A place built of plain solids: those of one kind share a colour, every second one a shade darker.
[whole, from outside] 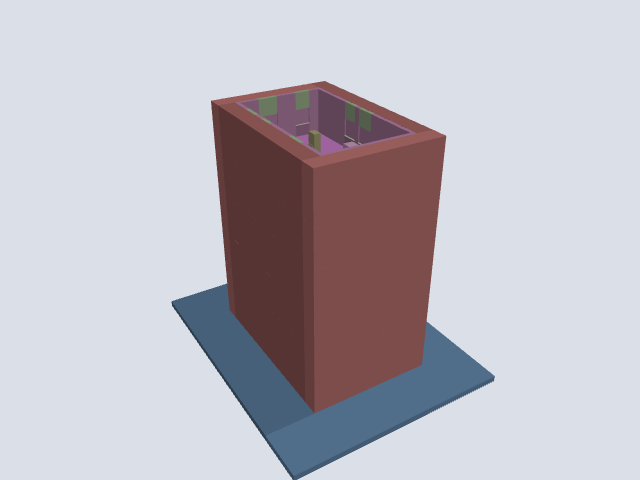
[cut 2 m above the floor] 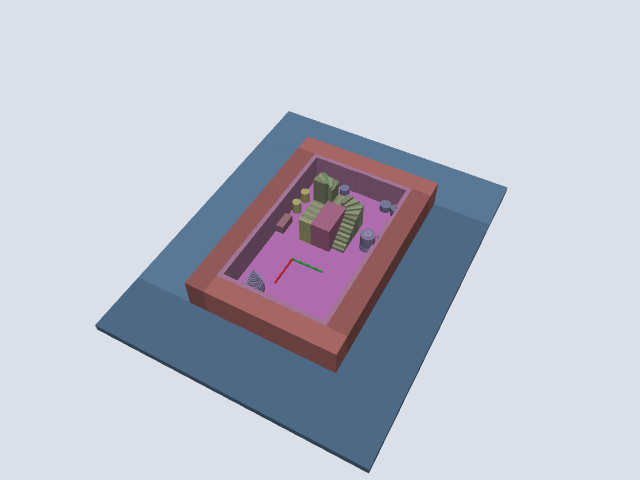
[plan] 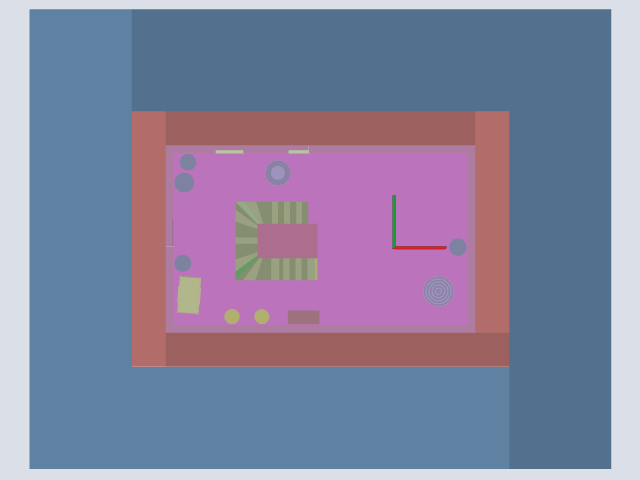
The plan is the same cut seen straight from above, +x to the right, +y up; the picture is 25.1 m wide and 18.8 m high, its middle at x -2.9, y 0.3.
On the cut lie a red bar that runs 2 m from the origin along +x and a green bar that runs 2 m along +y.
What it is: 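A harbour's pilots' and signal tower of tall halls, each with a gallery across one end; its two long stairs turn on winders round a masonry block, nothing at their outer side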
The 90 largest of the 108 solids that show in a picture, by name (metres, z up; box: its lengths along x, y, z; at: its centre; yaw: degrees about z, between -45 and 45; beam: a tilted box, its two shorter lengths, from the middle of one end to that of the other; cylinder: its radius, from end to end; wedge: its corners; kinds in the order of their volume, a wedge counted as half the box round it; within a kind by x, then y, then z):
{
 "wall_fill_1": {"box": [1.33, 10.01, 5.55], "at": [-9.61, 0.34, 2.43]},
 "wall_fill_2": {"box": [1.33, 10.01, 3.22], "at": [-9.61, 0.34, 6.81]},
 "wall_fill_3": {"box": [1.33, 10.01, 3.74], "at": [-9.61, 0.34, 10.29]},
 "wall_fill_4": {"box": [1.33, 10.01, 3.17], "at": [-9.61, 0.34, 13.75]},
 "wall_fill_5": {"box": [1.33, 10.01, 3.91], "at": [-9.61, 0.34, 17.28]},
 "wall_fill_6": {"box": [12.13, 1.33, 5.55], "at": [-2.88, 4.68, 2.43]},
 "wall_fill_7": {"box": [12.13, 1.33, 3.22], "at": [-2.88, 4.68, 6.81]},
 "wall_fill_8": {"box": [12.13, 1.33, 3.74], "at": [-2.88, 4.68, 10.29]},
 "wall_fill_9": {"box": [12.13, 1.33, 3.17], "at": [-2.88, 4.68, 13.75]},
 "wall_fill_10": {"box": [12.13, 1.33, 3.91], "at": [-2.88, 4.68, 17.28]},
 "wall_fill_11": {"box": [13.46, 1.33, 5.55], "at": [-2.22, -4.0, 2.43]},
 "wall_fill_12": {"box": [13.46, 1.33, 3.91], "at": [-2.22, -4.0, 17.28]},
 "wall_fill_13": {"box": [1.33, 8.68, 5.55], "at": [3.85, 1.0, 2.43]},
 "wall_fill_14": {"box": [1.33, 8.68, 3.22], "at": [3.85, 1.0, 6.81]},
 "wall_fill_15": {"box": [1.33, 8.68, 3.74], "at": [3.85, 1.0, 10.29]},
 "wall_fill_16": {"box": [1.33, 8.68, 3.17], "at": [3.85, 1.0, 13.75]},
 "wall_fill_17": {"box": [1.33, 8.68, 3.91], "at": [3.85, 1.0, 17.28]},
 "ground_garden_1": {"box": [4.0, 18.01, 0.5], "at": [-12.28, 0.34, -0.27]},
 "ground_garden_2": {"box": [14.79, 4.0, 0.5], "at": [-2.88, -6.67, -0.27]},
 "ground_garden_3": {"box": [14.79, 4.0, 0.5], "at": [-2.88, 7.34, -0.27]},
 "ground_garden_4": {"box": [4.0, 18.01, 0.5], "at": [6.51, 0.34, -0.27]},
 "wall_1": {"box": [0.26, 1.05, 2.1], "at": [-8.82, 0.58, 1.05]},
 "wall_2": {"box": [0.3, 3.39, 5.55], "at": [-8.79, -1.64, 2.43]},
 "wall_3": {"box": [0.3, 7.35, 3.91], "at": [-8.79, 0.34, 17.28]},
 "wall_4": {"box": [0.3, 2.91, 5.55], "at": [-8.79, 2.56, 2.43]},
 "wall_5": {"box": [1.96, 0.3, 5.55], "at": [-7.96, 3.86, 2.43]},
 "wall_6": {"box": [2.5, 0.3, 3.91], "at": [-7.69, 3.86, 17.28]},
 "wall_7": {"box": [4.67, 0.3, 3.91], "at": [-6.61, -3.19, 17.28]},
 "wall_8": {"box": [1.08, 0.2, 1.34], "at": [-6.45, 3.91, 1.57]},
 "wall_9": {"box": [1.77, 0.3, 5.55], "at": [-5.02, 3.86, 2.43]},
 "wall_10": {"box": [2.81, 0.3, 3.91], "at": [-3.6, 3.86, 17.28]},
 "wall_11": {"box": [1.49, 0.2, 1.33], "at": [-3.53, -3.24, 17.24]},
 "wall_12": {"box": [12.13, 0.3, 5.55], "at": [-2.88, -3.19, 2.43]},
 "wall_13": {"box": [0.5, 0.3, 3.91], "at": [-2.53, -3.19, 17.28]},
 "wall_14": {"box": [1.31, 0.2, 1.39], "at": [-1.62, -3.24, 17.28]},
 "wall_15": {"box": [6.53, 0.3, 5.55], "at": [-0.08, 3.86, 2.43]},
 "wall_16": {"box": [4.15, 0.3, 3.91], "at": [1.11, -3.19, 17.28]},
 "wall_17": {"box": [0.3, 1.13, 3.91], "at": [3.03, -2.77, 17.28]},
 "wall_18": {"box": [0.3, 1.23, 1.25], "at": [3.03, -1.59, 15.96]},
 "wall_19": {"box": [0.3, 1.63, 3.91], "at": [3.03, -0.16, 17.28]},
 "wall_20": {"box": [0.3, 7.35, 5.55], "at": [3.03, 0.34, 2.43]},
 "wall_21": {"box": [0.3, 1.81, 3.91], "at": [3.03, 3.11, 17.28]},
 "wall_22": {"box": [0.2, 1.23, 1.3], "at": [3.08, -1.59, 17.23]},
 "wall_23": {"box": [0.2, 1.55, 1.28], "at": [3.08, 1.43, 17.22]},
 "floor_1": {"box": [11.53, 6.75, 0.35], "at": [-2.88, 0.34, -0.18]},
 "floor_2": {"box": [10.63, 6.75, 0.35], "at": [-2.43, 0.34, 15.51]},
 "wall_own_block_1": {"box": [2.35, 1.35, 8.44], "at": [-4.18, 0.26, 4.2]},
 "step_1": {"wedge": [[-6.21, -1.27, -0.05], [-6.21, -1.27, 3.45], [-5.81, -1.27, -0.05], [-5.81, -1.27, 3.45], [-5.35, -0.41, -0.05], [-5.35, -0.41, 3.45], [-5.19, -0.41, -0.05], [-5.19, -0.41, 3.45]]},
 "step_2": {"wedge": [[-6.21, -1.02, -0.05], [-6.21, -1.02, 3.26], [-6.21, -0.46, -0.05], [-6.21, -0.46, 3.26], [-5.35, -0.4, -0.05], [-5.35, -0.4, 3.26], [-5.35, -0.18, -0.05], [-5.35, -0.18, 3.26]]},
 "step_3": {"wedge": [[-6.21, -0.54, -0.05], [-6.21, -0.54, 3.06], [-6.21, -0.08, -0.05], [-6.21, -0.08, 3.06], [-5.35, -0.26, -0.05], [-5.35, -0.26, 3.06], [-5.35, -0.08, -0.05], [-5.35, -0.08, 3.06]]},
 "step_4": {"wedge": [[-6.21, 0.56, -0.05], [-6.21, 0.56, 2.3], [-6.21, 1.02, -0.05], [-6.21, 1.02, 2.3], [-5.35, 0.56, -0.05], [-5.35, 0.56, 2.3], [-5.35, 0.74, -0.05], [-5.35, 0.74, 2.3]]},
 "step_5": {"wedge": [[-6.21, 0.94, -0.05], [-6.21, 0.94, 2.11], [-6.21, 1.49, -0.05], [-6.21, 1.49, 2.11], [-5.35, 0.66, -0.05], [-5.35, 0.66, 2.11], [-5.35, 0.87, -0.05], [-5.35, 0.87, 2.11]]},
 "step_6": {"wedge": [[-6.21, 1.4, -0.05], [-6.21, 1.4, 1.91], [-6.21, 1.8, -0.05], [-6.21, 1.8, 1.91], [-5.35, 0.77, -0.05], [-5.35, 0.77, 1.91], [-5.35, 0.94, -0.05], [-5.35, 0.94, 1.91]]},
 "step_7": {"wedge": [[-5.96, 1.8, -0.05], [-5.96, 1.8, 1.72], [-5.4, 1.8, -0.05], [-5.4, 1.8, 1.72], [-5.34, 0.93, -0.05], [-5.34, 0.93, 1.72], [-5.12, 0.93, -0.05], [-5.12, 0.93, 1.72]]},
 "step_8": {"wedge": [[-5.91, -1.27, -0.05], [-5.91, -1.27, 3.64], [-5.35, -1.27, -0.05], [-5.35, -1.27, 3.64], [-5.28, -0.41, -0.05], [-5.28, -0.41, 3.64], [-5.07, -0.41, -0.05], [-5.07, -0.41, 3.64]]},
 "step_9": {"box": [0.86, 0.31, 2.92], "at": [-5.78, 0.0, 1.41]},
 "step_10": {"box": [0.86, 0.31, 2.73], "at": [-5.78, 0.24, 1.32]},
 "step_11": {"box": [0.86, 0.31, 2.54], "at": [-5.78, 0.48, 1.22]},
 "step_12": {"wedge": [[-5.48, 1.8, -0.05], [-5.48, 1.8, 1.53], [-5.2, 0.93, -0.05], [-5.2, 0.93, 1.53], [-5.02, 0.93, -0.05], [-5.02, 0.93, 1.53], [-5.02, 1.8, -0.05], [-5.02, 1.8, 1.53]]},
 "step_13": {"wedge": [[-5.43, -1.27, -0.05], [-5.43, -1.27, 3.83], [-5.15, -0.41, -0.05], [-5.15, -0.41, 3.83], [-4.97, -1.27, -0.05], [-4.97, -1.27, 3.83], [-4.97, -0.41, -0.05], [-4.97, -0.41, 3.83]]},
 "step_14": {"box": [0.31, 0.86, 1.39], "at": [-4.93, 1.37, 0.65]},
 "step_15": {"box": [0.31, 0.86, 4.07], "at": [-4.89, -0.84, 1.99]},
 "step_16": {"box": [0.31, 0.86, 1.2], "at": [-4.7, 1.36, 0.55]},
 "step_17": {"box": [0.31, 0.86, 4.26], "at": [-4.65, -0.84, 2.08]},
 "step_18": {"box": [0.31, 0.86, 1.01], "at": [-4.46, 1.36, 0.45]},
 "step_19": {"box": [0.31, 0.86, 4.45], "at": [-4.42, -0.84, 2.18]},
 "step_20": {"box": [0.31, 0.86, 0.82], "at": [-4.23, 1.36, 0.36]},
 "step_21": {"box": [0.31, 0.86, 4.65], "at": [-4.18, -0.84, 2.27]},
 "step_22": {"box": [0.31, 0.86, 4.84], "at": [-3.94, -0.84, 2.37]},
 "step_23": {"box": [0.31, 0.86, 5.03], "at": [-3.71, -0.84, 2.46]},
 "step_24": {"box": [0.31, 0.86, 5.22], "at": [-3.47, -0.84, 2.56]},
 "step_25": {"box": [0.31, 0.86, 5.41], "at": [-3.24, -0.84, 2.66]},
 "wall_head_1": {"box": [1.49, 0.3, 1.33], "at": [-3.53, -3.19, 18.57]},
 "wall_head_2": {"box": [1.31, 0.3, 1.26], "at": [-1.62, -3.19, 18.61]},
 "wall_head_3": {"box": [0.3, 1.23, 1.36], "at": [3.03, -1.59, 18.56]},
 "wall_head_4": {"box": [0.3, 1.55, 1.38], "at": [3.03, 1.43, 18.55]},
 "store_buoy_1": {"cylinder": 0.51, "from": [-4.55, 2.93, -0.02], "to": [-4.55, 2.93, 0.39]},
 "store_buoy_2": {"cylinder": 0.49, "from": [-4.55, 2.93, 0.39], "to": [-4.55, 2.93, 1.29]},
 "store_buoy_3": {"cylinder": 0.6, "from": [1.74, -1.71, -0.02], "to": [1.74, -1.71, 0.43]},
 "store_buoy_4": {"cylinder": 0.57, "from": [1.74, -1.71, 0.43], "to": [1.74, -1.71, 0.64]},
 "step_w2t03a_1": {"wedge": [[-6.21, -1.27, -0.05], [-6.21, -1.27, 3.45], [-6.21, -0.93, -0.05], [-6.21, -0.93, 3.45], [-5.35, -0.41, -0.05], [-5.35, -0.41, 3.45], [-5.35, -0.31, -0.05], [-5.35, -0.31, 3.45]]},
 "winch_case_1": {"box": [0.8, 0.55, 2.22], "at": [-2.12, 0.32, 16.77]},
 "plan_chest_1": {"box": [1.22, 0.84, 0.85], "at": [-2.71, -2.58, 16.09]},
 "step_w1t03a_1": {"wedge": [[-6.21, 1.8, -0.05], [-6.21, 1.8, 1.91], [-5.87, 1.8, -0.05], [-5.87, 1.8, 1.91], [-5.35, 0.93, -0.05], [-5.35, 0.93, 1.91], [-5.24, 0.93, -0.05], [-5.24, 0.93, 1.91]]},
 "floor_hda_1": {"box": [0.15, 0.86, 5.6], "at": [-3.08, -0.84, 2.75]},
 "barrel_1": {"cylinder": 0.3, "from": [-6.35, -2.7, -0.02], "to": [-6.35, -2.7, 0.83]},
 "barrel_2": {"cylinder": 0.3, "from": [-5.18, -2.7, -0.02], "to": [-5.18, -2.7, 0.89]},
 "rope_coils_1": {"cylinder": 0.39, "from": [-8.22, 2.55, -0.02], "to": [-8.22, 2.55, 0.48]},
 "rope_coils_2": {"cylinder": 0.33, "from": [-8.07, 3.35, -0.02], "to": [-8.07, 3.35, 0.64]},
 "chest_1": {"box": [1.25, 0.53, 0.64], "at": [-3.54, -2.73, 0.3]}
}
